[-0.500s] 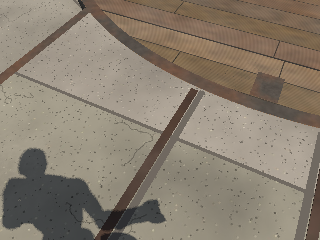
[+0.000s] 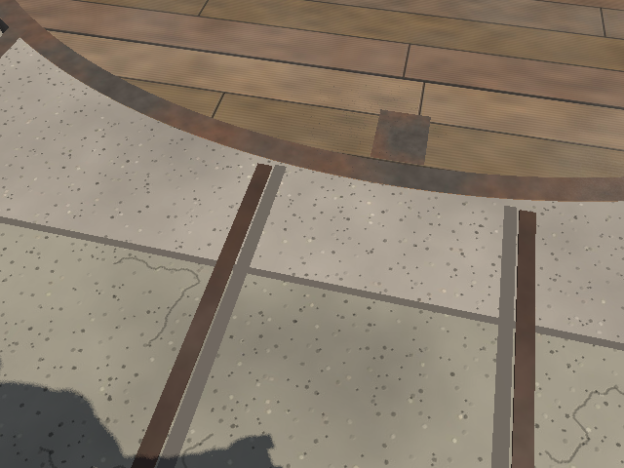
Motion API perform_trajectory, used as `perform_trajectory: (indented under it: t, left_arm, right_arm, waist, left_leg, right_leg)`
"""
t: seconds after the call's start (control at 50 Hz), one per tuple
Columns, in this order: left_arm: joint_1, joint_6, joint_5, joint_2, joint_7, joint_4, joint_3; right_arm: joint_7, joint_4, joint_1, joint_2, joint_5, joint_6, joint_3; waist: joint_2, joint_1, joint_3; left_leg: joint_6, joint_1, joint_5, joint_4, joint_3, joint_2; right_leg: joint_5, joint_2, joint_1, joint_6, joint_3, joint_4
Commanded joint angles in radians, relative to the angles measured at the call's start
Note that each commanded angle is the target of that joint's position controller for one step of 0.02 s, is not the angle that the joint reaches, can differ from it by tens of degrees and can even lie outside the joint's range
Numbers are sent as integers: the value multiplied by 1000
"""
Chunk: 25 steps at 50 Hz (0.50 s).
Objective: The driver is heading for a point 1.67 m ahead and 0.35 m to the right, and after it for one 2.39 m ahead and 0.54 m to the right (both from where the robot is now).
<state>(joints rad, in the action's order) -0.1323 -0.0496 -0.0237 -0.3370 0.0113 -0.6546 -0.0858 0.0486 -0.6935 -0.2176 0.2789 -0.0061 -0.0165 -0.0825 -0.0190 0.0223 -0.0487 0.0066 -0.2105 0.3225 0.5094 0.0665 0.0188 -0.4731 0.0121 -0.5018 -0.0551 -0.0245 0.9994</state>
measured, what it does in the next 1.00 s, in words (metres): steps on the spot, turning right: right foot, then left foot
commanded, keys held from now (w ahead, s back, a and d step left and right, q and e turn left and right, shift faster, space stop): e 0.58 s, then no key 0.42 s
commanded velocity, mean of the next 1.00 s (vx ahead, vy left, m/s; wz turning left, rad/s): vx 0.00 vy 0.00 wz -0.44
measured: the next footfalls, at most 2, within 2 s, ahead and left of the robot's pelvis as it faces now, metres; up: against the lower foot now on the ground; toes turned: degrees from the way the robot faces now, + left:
right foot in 0.14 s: +0.05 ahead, -0.14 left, +0.00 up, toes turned -7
left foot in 0.60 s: +0.10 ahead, +0.07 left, +0.00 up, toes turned -28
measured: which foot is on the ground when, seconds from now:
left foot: down 0.00-0.14, up 0.16-0.58, down 0.60-1.00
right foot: up 0.00-0.12, down 0.14-0.62, up 0.64-0.92, down 0.94-1.00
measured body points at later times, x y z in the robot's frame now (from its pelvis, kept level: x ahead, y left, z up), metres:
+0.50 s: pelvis +0.00 -0.04 +0.00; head +0.04 -0.07 +0.45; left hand +0.24 +0.19 -0.07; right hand +0.09 -0.36 -0.10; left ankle +0.07 +0.10 -0.70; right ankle +0.01 -0.14 -0.73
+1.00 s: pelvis +0.00 -0.04 +0.00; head +0.02 -0.06 +0.45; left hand +0.25 +0.13 -0.10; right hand +0.00 -0.33 -0.11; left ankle +0.07 +0.09 -0.73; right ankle -0.06 -0.15 -0.74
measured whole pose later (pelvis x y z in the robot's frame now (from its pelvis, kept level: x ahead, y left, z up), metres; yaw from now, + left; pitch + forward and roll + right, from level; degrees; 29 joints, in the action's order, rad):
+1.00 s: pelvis +0.00 -0.04 +0.00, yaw -27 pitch +0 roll +0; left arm -0.19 -0.05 0.01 -0.26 -0.02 -0.68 -0.04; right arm 0.00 -0.76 -0.18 0.25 -0.01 0.01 -0.03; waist 0.01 0.02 -0.05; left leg -0.04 -0.23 0.26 0.50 -0.03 0.03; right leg -0.28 0.02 -0.20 0.00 -0.06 0.49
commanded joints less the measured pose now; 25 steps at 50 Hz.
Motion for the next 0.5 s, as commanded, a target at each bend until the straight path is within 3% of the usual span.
perform_trajectory:
  t: [0.02,0.06,0.1,0.12,0.14,0.16,0.18,0.2,0.24,0.26,0.3,0.38,0.44,0.5]
  left_arm:
    - [59,8,-6,-31,18,105,0]
    - [49,7,-8,-51,27,115,-9]
    - [-11,1,-2,-62,27,103,-23]
    - [-61,-1,3,-80,18,90,-35]
    - [-111,1,4,-152,3,94,-60]
    - [-127,10,25,-277,-12,129,-77]
    - [-165,36,56,-230,4,123,-60]
    - [-121,55,52,-205,9,117,-50]
    - [-37,56,13,-146,-8,112,-34]
    - [-7,49,9,-141,-16,116,-29]
    - [0,40,19,-136,-28,119,-26]
    - [-26,31,13,-142,-43,111,-32]
    - [-21,23,16,-151,-42,115,-37]
    - [-17,16,14,-154,-35,118,-40]
  right_arm:
    - [3,74,55,187,3,0,-50]
    - [-3,65,41,198,12,-6,-55]
    - [-10,60,54,197,34,1,-53]
    - [-15,48,32,175,38,9,-47]
    - [-22,38,-17,143,17,20,-40]
    - [-25,93,18,69,-45,24,-9]
    - [-21,104,96,116,-18,26,-19]
    - [-17,101,118,143,10,21,-26]
    - [0,74,111,150,-2,11,-33]
    - [2,70,101,153,-6,8,-36]
    - [-5,57,77,127,-3,9,-31]
    - [-10,59,115,93,2,13,-15]
    - [-19,62,136,98,6,20,-14]
    - [-29,64,136,110,13,33,-18]
  waist:
    - [163,11,83]
    - [184,17,108]
    - [174,-19,124]
    - [144,-37,137]
    - [-8,-46,163]
    - [-307,-29,180]
    - [-198,-110,288]
    - [-121,-85,212]
    - [-53,-43,134]
    - [-63,-21,127]
    - [-82,-7,149]
    - [-98,-30,147]
    - [-126,-41,127]
    - [-144,-49,123]
  left_leg:
    - [193,124,-646,-113,-127,245]
    - [181,129,-618,-89,-96,255]
    - [144,102,-554,-17,-59,255]
    - [101,49,-491,69,-16,226]
    - [16,-109,-293,265,59,159]
    - [-83,-426,375,579,51,9]
    - [-87,-451,425,732,-134,-26]
    - [-77,-473,345,770,-155,-3]
    - [-70,-472,185,687,-162,28]
    - [-76,-417,133,657,-160,22]
    - [-88,-359,71,614,-146,-9]
    - [-101,-326,30,401,-160,-30]
    - [-96,-266,34,290,-169,-46]
    - [-82,-211,50,197,-172,-62]
  right_leg:
    - [47,-46,-19,-16,41,-112]
    - [82,-29,62,-3,82,-230]
    - [213,3,174,30,125,-407]
    - [301,30,283,60,117,-504]
    - [613,-50,464,116,-44,-561]
    - [1055,-352,602,309,-482,-559]
    - [966,-423,547,452,-578,-610]
    - [845,-368,498,417,-483,-625]
    - [656,-266,417,310,-370,-631]
    - [646,-234,359,292,-338,-639]
    - [637,-200,331,286,-311,-648]
    - [482,-175,340,281,-344,-652]
    - [358,-164,294,279,-401,-658]
    - [358,-159,290,276,-467,-644]
Keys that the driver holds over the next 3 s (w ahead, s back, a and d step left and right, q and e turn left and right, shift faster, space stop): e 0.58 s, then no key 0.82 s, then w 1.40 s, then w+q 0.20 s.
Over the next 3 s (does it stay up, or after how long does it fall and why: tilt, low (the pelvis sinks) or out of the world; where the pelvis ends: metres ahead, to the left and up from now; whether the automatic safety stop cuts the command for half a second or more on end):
stays up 0.70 -0.32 0.02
